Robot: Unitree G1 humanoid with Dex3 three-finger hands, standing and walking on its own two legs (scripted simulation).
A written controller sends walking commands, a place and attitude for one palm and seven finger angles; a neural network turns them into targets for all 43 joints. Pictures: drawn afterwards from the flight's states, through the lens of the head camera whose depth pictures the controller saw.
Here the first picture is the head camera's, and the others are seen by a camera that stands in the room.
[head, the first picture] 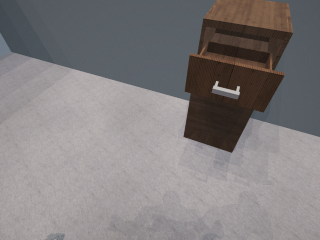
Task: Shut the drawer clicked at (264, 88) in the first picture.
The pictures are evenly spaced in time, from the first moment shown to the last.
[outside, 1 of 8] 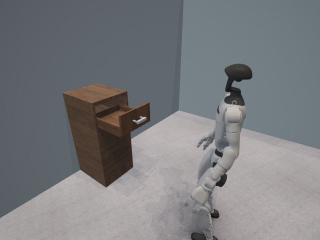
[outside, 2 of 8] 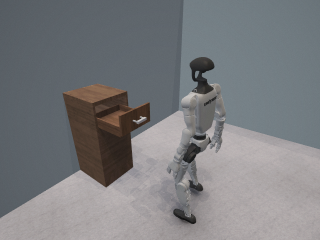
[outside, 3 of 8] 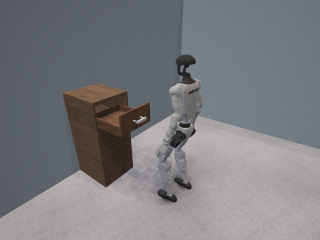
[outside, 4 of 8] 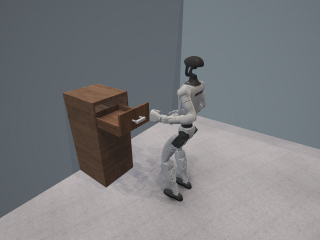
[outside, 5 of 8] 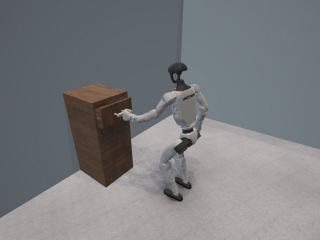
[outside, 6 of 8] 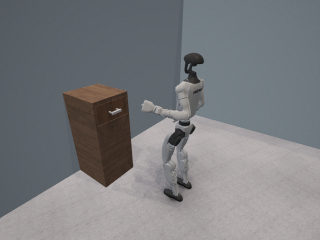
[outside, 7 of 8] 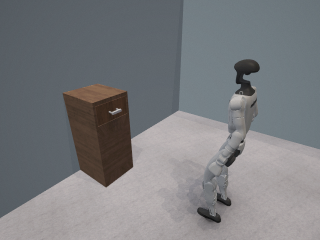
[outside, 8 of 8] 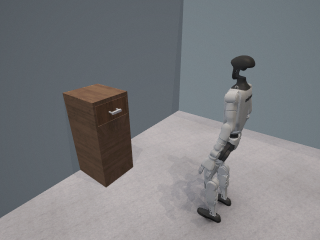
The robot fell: no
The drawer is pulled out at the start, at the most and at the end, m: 0.30 0.30 0.00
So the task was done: yes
